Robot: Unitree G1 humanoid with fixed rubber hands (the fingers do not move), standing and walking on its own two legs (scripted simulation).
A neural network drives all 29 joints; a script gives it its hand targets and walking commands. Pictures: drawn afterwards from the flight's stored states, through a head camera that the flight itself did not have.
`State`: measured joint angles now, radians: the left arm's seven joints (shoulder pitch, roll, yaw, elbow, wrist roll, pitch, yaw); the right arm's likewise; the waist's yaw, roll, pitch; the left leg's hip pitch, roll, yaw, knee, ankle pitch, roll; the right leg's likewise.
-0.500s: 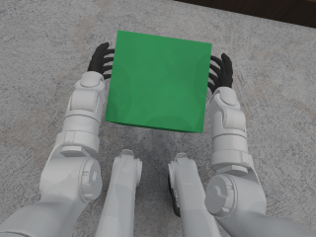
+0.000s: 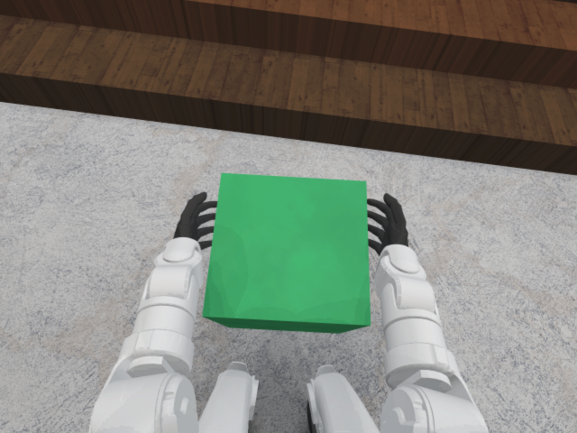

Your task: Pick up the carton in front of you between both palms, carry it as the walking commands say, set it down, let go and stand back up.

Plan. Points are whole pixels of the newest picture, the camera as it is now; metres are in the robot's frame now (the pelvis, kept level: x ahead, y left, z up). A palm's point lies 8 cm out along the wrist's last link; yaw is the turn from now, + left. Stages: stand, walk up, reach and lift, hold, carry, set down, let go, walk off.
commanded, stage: reach and lift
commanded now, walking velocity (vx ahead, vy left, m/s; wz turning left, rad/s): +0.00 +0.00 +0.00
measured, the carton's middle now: (288, 264) +0.37 +0.00 -0.11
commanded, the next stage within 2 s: hold in 1.52 s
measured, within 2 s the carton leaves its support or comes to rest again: neither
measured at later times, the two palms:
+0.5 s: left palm (165, 230) +0.33 +0.14 +0.10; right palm (445, 220) +0.34 -0.15 +0.12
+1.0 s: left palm (157, 224) +0.32 +0.15 +0.12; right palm (453, 217) +0.33 -0.15 +0.14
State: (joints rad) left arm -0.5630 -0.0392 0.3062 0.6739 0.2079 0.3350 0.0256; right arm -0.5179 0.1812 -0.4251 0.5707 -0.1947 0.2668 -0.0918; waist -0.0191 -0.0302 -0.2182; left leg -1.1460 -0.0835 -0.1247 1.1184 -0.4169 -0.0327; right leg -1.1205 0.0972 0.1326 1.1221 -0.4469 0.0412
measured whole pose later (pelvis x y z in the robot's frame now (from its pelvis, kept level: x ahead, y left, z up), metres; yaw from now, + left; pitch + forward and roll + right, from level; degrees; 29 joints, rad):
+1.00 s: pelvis +0.03 +0.00 +0.10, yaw +0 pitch -3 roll +0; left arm -0.33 -0.17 0.30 0.40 0.32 0.65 0.02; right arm -0.37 0.18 -0.35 0.43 -0.33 0.58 0.00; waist 0.00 -0.01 -0.03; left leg -0.18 -0.04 -0.13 0.43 -0.20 -0.01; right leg -0.16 0.04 0.15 0.44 -0.22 0.02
